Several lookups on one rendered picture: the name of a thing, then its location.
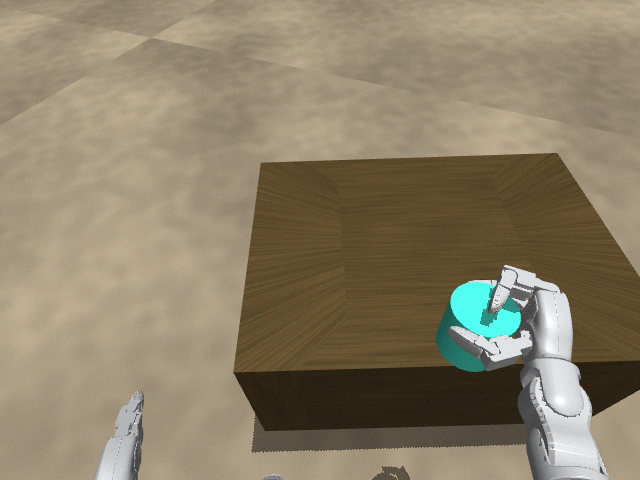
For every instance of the right robot arm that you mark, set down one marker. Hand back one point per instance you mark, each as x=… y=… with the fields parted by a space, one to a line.
x=557 y=412

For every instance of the left robot hand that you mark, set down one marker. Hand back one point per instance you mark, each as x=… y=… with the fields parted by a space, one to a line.
x=121 y=456

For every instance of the can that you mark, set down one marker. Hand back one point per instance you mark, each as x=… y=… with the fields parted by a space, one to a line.
x=468 y=308

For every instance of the right robot hand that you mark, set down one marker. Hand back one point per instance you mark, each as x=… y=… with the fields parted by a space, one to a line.
x=545 y=329

